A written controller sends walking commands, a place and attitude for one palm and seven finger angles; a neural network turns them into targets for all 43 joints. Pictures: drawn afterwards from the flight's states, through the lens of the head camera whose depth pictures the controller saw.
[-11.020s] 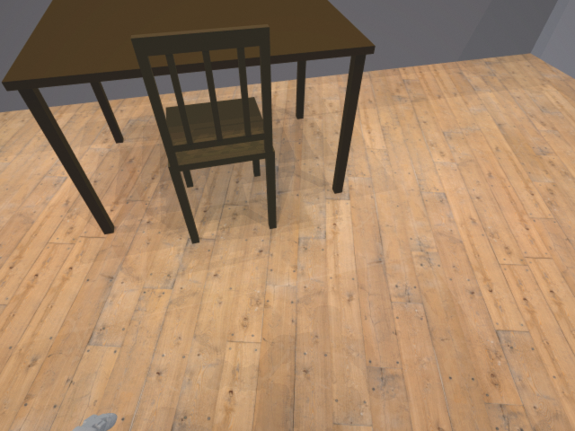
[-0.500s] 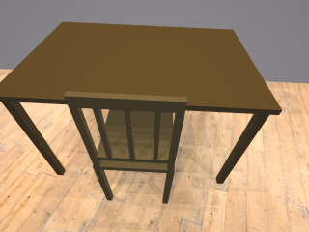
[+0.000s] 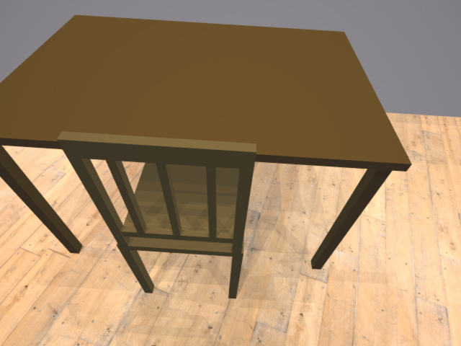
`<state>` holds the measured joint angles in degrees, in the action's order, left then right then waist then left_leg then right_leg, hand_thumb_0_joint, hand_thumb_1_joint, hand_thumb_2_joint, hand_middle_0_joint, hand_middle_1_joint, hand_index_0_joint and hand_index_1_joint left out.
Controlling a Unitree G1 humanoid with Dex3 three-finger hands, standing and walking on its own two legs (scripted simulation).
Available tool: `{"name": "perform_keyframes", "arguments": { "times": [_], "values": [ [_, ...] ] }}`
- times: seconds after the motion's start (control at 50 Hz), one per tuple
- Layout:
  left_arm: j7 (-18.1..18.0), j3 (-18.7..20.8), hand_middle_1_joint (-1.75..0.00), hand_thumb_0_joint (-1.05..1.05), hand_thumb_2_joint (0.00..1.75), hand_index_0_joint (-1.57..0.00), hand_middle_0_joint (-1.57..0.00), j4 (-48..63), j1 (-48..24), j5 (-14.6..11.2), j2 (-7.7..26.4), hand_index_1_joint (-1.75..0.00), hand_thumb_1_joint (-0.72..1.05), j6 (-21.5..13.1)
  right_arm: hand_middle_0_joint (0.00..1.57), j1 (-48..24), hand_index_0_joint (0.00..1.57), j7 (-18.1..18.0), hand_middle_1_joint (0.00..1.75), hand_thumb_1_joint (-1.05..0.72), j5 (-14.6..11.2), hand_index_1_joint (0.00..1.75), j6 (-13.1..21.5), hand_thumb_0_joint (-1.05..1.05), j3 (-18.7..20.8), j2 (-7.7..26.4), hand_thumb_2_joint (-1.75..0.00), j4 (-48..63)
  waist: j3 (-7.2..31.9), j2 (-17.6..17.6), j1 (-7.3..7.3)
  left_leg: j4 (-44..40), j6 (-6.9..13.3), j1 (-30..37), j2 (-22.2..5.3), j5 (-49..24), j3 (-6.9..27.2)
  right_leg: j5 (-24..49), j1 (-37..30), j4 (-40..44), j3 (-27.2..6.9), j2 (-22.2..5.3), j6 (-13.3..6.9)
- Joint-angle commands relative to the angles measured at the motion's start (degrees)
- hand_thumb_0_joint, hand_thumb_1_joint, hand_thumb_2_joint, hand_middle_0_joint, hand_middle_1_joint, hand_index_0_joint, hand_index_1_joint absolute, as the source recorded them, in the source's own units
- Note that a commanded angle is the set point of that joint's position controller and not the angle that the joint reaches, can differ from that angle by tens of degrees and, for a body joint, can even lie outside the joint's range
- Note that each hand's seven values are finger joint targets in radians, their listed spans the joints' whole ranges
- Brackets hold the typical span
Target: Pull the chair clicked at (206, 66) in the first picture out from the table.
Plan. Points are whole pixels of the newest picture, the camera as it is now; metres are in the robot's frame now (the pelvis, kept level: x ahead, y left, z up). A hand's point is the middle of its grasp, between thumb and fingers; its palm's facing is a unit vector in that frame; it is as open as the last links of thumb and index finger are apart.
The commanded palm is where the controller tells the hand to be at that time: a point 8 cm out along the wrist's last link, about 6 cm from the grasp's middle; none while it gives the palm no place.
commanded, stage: come to a stop and stand still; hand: left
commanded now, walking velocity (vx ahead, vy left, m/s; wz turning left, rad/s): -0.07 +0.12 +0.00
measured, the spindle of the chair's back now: (170, 202) +0.44 +0.17 -0.09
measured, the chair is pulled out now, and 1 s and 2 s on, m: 0.00 0.00 0.00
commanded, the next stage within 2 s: look again from close up in 1.84 s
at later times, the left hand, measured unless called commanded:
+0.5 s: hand out of the picture -0.01 +0.17 -0.17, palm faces +0.02 -0.97 -0.25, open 7.3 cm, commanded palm none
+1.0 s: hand out of the picture +0.03 +0.19 -0.18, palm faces +0.00 -0.98 -0.19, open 7.3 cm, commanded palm none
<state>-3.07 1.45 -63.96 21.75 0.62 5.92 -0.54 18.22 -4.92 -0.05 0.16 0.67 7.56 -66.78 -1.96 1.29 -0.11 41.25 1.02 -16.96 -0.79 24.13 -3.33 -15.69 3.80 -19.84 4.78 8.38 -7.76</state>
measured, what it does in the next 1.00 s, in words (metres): steps on the spot: left foot, then right foot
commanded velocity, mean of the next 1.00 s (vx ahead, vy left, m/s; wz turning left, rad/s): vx -0.01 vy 0.01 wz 0.00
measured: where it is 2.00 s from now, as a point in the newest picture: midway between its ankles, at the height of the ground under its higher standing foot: outside the picture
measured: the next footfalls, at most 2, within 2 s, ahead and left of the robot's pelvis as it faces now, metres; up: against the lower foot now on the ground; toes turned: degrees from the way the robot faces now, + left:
left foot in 0.08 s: +0.06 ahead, +0.09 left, +0.00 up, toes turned +2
right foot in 0.22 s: +0.04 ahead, -0.06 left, +0.00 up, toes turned +0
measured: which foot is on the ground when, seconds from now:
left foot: up 0.00-0.06, down 0.08-1.00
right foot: down 0.00-0.10, up 0.12-0.20, down 0.22-1.00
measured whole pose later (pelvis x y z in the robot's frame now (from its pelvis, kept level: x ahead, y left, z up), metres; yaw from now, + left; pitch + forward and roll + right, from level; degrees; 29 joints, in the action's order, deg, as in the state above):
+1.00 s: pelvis +0.02 +0.01 +0.00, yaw -1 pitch -1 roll +0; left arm -2.7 -1.2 -59.3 17.5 0.4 10.3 -0.7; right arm 13.8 -1.4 0.5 1.0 -1.4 9.3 -62.0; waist -1.1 2.0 -0.2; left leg 27.4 3.9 -12.4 2.4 14.5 -4.3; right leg -19.5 4.9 -25.1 1.0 1.1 -1.2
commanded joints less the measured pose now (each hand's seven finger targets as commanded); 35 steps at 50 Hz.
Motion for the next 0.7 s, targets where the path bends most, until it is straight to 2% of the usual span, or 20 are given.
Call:
{"name": "perform_keyframes", "arguments": {
  "times": [0.0,0.02,0.04,0.06,0.08,0.1,0.12,0.16,0.18,0.22,0.26,0.28,0.3,0.32,0.34,0.36,0.38,0.42,0.5,0.68],
  "values": [
    [-0.8,1.6,-0.30,0.00,0.90,-0.20,-0.20,3.1,-0.5,-0.7,8.5,-0.30,0.90,-0.3,0.20,14.5,0.20,-0.7,0.30,-0.90,-0.7,0.30,0.0,0.00,0.6,2.2,-0.90,-1.1,-1.1,4.8,5.10,-15.8,1.9,8.1,3.1,-10.8,-3.0,65.5,0.6,-3.7,-7.2,-14.3,16.1],
    [-0.7,1.6,-0.30,0.00,0.90,-0.20,-0.20,3.5,-0.8,-1.1,8.1,-0.30,0.90,-0.1,0.20,15.8,0.20,-0.9,0.30,-0.90,-0.4,0.30,0.1,0.00,0.6,2.6,-0.90,-1.2,-1.5,2.6,5.43,-19.5,3.2,12.1,1.5,-16.8,-1.2,59.4,4.1,-7.8,-7.1,-13.4,16.3],
    [-0.5,1.4,-0.30,0.00,0.90,-0.20,-0.20,3.9,-0.4,-1.4,7.1,-0.30,0.90,0.1,0.20,15.2,0.20,-1.1,0.30,-0.90,0.1,0.30,0.3,0.00,0.7,3.8,-0.90,-0.3,-1.6,-2.4,4.72,-21.2,6.0,11.6,-4.1,-21.1,5.2,46.0,7.4,-13.3,-7.9,-11.9,15.5],
    [-0.6,0.9,-0.30,0.00,0.90,-0.20,-0.20,3.5,1.5,-1.6,5.0,-0.30,0.90,0.6,0.20,10.8,0.20,-0.8,0.30,-0.90,0.3,0.30,0.3,0.00,0.6,4.2,-0.90,1.5,-3.6,-10.2,2.45,-22.8,9.9,5.4,-11.4,-24.5,12.2,19.6,9.1,-19.3,-8.0,-10.3,13.0],
    [-0.8,0.7,-0.30,0.00,0.90,-0.20,-0.20,3.0,3.8,-1.0,3.9,-0.30,0.90,1.5,0.20,4.2,0.20,0.1,0.30,-0.90,0.4,0.30,-0.2,0.00,0.3,4.3,-0.90,4.0,-5.5,-13.9,-1.20,-26.9,11.5,-6.1,-14.9,-18.0,14.4,-10.3,4.2,-22.9,-8.2,-10.1,10.8],
    [-0.7,0.9,-0.30,0.00,0.90,-0.20,-0.20,2.6,6.0,0.0,4.6,-0.30,0.90,2.4,0.20,-2.0,0.20,0.9,0.30,-0.90,0.5,0.30,-0.1,0.00,0.1,4.3,-0.90,6.2,-8.9,-14.5,-3.85,-29.8,10.4,-16.4,-14.5,-8.3,15.6,-13.1,0.2,-25.4,-9.8,-11.2,7.7],
    [-0.3,1.0,-0.30,0.00,0.90,-0.20,-0.20,2.7,7.1,0.5,5.3,-0.30,0.90,2.7,0.20,-4.8,0.20,1.5,0.30,-0.90,0.6,0.30,-0.1,0.00,0.1,4.7,-0.90,7.5,-9.9,-13.5,-5.08,-31.7,9.4,-20.2,-13.4,-2.2,16.7,-12.1,-0.6,-25.1,-8.8,-11.5,5.9],
    [0.1,0.5,-0.30,0.00,0.90,-0.20,-0.20,2.1,8.5,1.0,4.9,-0.30,0.90,2.2,0.20,-5.0,0.20,2.2,0.30,-0.90,0.9,0.30,-0.2,0.00,0.4,5.7,-0.90,8.4,-9.4,-7.2,-5.60,-29.8,7.6,-17.3,-10.8,3.0,15.2,-7.3,0.7,-14.6,-6.8,-12.1,5.7],
    [0.0,0.1,-0.30,0.00,0.90,-0.20,-0.20,1.8,8.3,1.2,4.6,-0.30,0.90,1.5,0.20,-3.2,0.20,2.4,0.30,-0.90,0.8,0.30,-0.3,0.00,0.5,5.6,-0.90,8.1,-8.4,-2.1,-4.70,-26.5,5.8,-13.2,-8.0,2.7,13.4,-3.8,2.2,-6.5,-7.3,-12.0,5.7],
    [-0.2,-0.4,-0.30,0.00,0.90,-0.20,-0.20,2.7,3.6,0.9,6.7,-0.30,0.90,0.2,0.20,0.7,0.20,2.9,0.30,-0.90,0.2,0.30,-0.4,0.00,0.8,3.9,-0.90,7.2,-6.4,7.4,-0.80,-19.7,1.7,-0.8,-2.3,-5.4,7.3,-5.7,12.1,2.7,-14.5,-17.4,3.9],
    [0.1,-0.8,-0.30,0.00,0.90,-0.20,-0.20,3.4,0.7,0.3,6.9,-0.30,0.90,-0.7,0.20,1.8,0.20,2.9,0.30,-0.90,0.3,0.30,-0.6,0.00,0.8,2.9,-0.90,5.7,-3.0,9.9,0.88,-16.8,0.8,7.6,-1.9,-12.1,5.5,0.2,14.8,4.0,-15.0,-18.3,3.1],
    [-1.8,-0.6,-0.30,0.00,0.90,-0.20,-0.20,4.0,2.8,1.6,6.3,-0.30,0.90,-2.1,0.20,-2.4,0.20,3.5,0.30,-0.90,1.0,0.30,1.0,0.00,0.8,7.3,-0.90,9.7,-4.0,-1.0,0.13,-6.4,-0.4,4.8,-3.9,-22.1,5.3,30.1,13.1,-3.2,-16.4,-17.9,4.5],
    [-1.3,-0.2,-0.30,0.00,0.90,-0.20,-0.20,7.2,0.5,0.6,10.5,-0.30,0.90,-2.7,0.20,0.6,0.20,4.0,0.30,-0.90,0.8,0.30,0.6,0.00,0.5,4.0,-0.90,10.2,1.8,2.2,1.83,-7.2,0.5,1.4,-2.7,-9.9,5.1,24.9,7.9,-2.2,-16.2,-20.6,3.6],
    [-0.9,-0.4,-0.30,0.00,0.90,-0.20,-0.20,8.1,-1.0,0.5,9.9,-0.30,0.90,-2.9,0.20,0.4,0.20,4.1,0.30,-0.90,0.8,0.30,0.4,0.00,0.5,3.9,-0.90,10.1,1.7,1.0,2.02,-8.8,0.4,0.7,-1.7,-7.3,4.2,23.1,7.3,-2.5,-16.7,-20.7,2.1],
    [-0.9,-0.3,-0.30,0.00,0.90,-0.20,-0.20,8.5,-1.2,0.4,10.1,-0.30,0.90,-3.1,0.20,1.2,0.20,4.3,0.30,-0.90,0.7,0.30,0.5,0.00,0.2,3.8,-0.90,10.1,4.0,3.6,2.51,-9.7,0.2,1.0,-1.5,-8.9,3.8,24.1,5.2,-3.6,-15.2,-19.8,1.3],
    [-0.7,-0.2,-0.30,0.00,0.90,-0.20,-0.20,9.0,-0.6,0.4,10.4,-0.30,0.90,-3.4,0.20,0.8,0.20,4.5,0.30,-0.90,0.8,0.30,0.7,0.00,-0.2,4.0,-0.90,10.3,5.3,1.3,1.56,-9.8,-0.1,2.2,-0.6,-10.2,2.4,29.6,3.3,-4.5,-14.8,-19.6,0.9],
    [-0.7,-0.2,-0.30,0.00,0.90,-0.20,-0.20,8.9,0.1,0.3,10.4,-0.30,0.90,-3.4,0.20,1.0,0.20,4.3,0.30,-0.90,0.7,0.30,0.9,0.00,-0.3,3.8,-0.90,10.7,5.5,4.4,1.87,-10.3,0.2,2.2,-0.7,-11.1,3.1,31.9,2.5,-5.4,-14.0,-19.1,1.2],
    [-0.5,-0.8,-0.30,0.00,0.90,-0.20,-0.20,8.4,0.2,0.1,9.6,-0.30,0.90,-2.6,0.20,0.4,0.20,4.1,0.30,-0.90,0.5,0.30,0.9,0.00,-0.4,4.9,-0.90,10.5,3.0,4.8,1.72,-11.9,0.8,4.2,-1.5,-14.1,3.8,25.7,5.8,-5.5,-12.3,-17.3,2.2],
    [-0.2,-1.3,-0.30,0.00,0.90,-0.20,-0.20,8.1,0.9,0.1,8.8,-0.30,0.90,-1.6,0.20,-1.2,0.20,3.8,0.30,-0.90,0.6,0.30,0.8,0.00,-0.6,6.2,-0.90,9.9,-3.4,-1.7,0.53,-14.8,1.7,3.7,-3.5,-17.6,6.5,9.8,10.2,-3.0,-11.3,-14.1,3.7],
    [-0.2,-1.4,-0.30,0.00,0.90,-0.20,-0.20,8.2,0.3,0.0,9.5,-0.30,0.90,-1.1,0.20,-2.5,0.20,3.5,0.30,-0.90,0.6,0.30,1.4,0.00,-0.6,7.7,-0.90,9.0,-1.0,-1.1,-0.33,-16.5,2.1,5.5,-4.2,-20.9,7.1,10.4,7.1,-2.2,-10.7,-13.7,4.9]
  ]
}}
